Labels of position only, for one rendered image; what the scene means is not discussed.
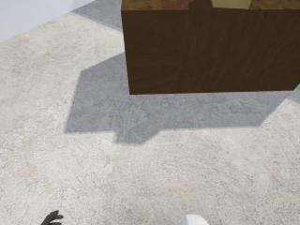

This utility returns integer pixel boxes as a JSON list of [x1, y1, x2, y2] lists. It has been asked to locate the right robot thigh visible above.
[[178, 214, 209, 225]]

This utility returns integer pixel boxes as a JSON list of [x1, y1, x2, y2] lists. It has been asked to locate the robot left hand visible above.
[[40, 210, 64, 225]]

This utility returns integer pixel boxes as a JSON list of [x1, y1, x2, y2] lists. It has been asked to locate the pedestal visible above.
[[121, 0, 300, 95]]

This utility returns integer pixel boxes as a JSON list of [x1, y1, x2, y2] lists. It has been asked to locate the carton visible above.
[[211, 0, 251, 9]]

